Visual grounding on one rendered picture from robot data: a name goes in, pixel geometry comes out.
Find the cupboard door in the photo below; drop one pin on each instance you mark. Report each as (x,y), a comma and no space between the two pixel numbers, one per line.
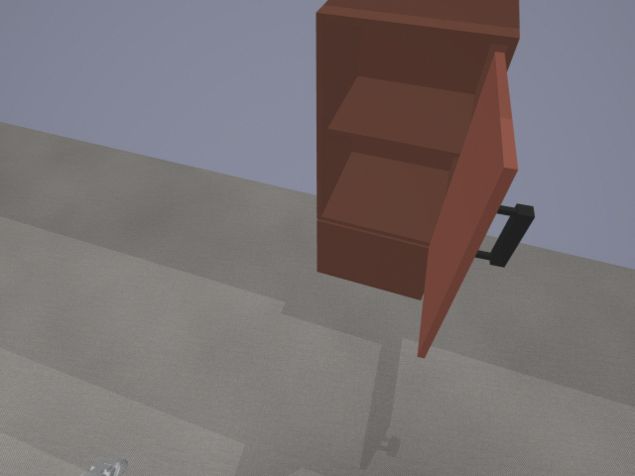
(483,174)

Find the handle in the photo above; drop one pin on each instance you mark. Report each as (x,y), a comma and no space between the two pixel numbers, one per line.
(521,217)

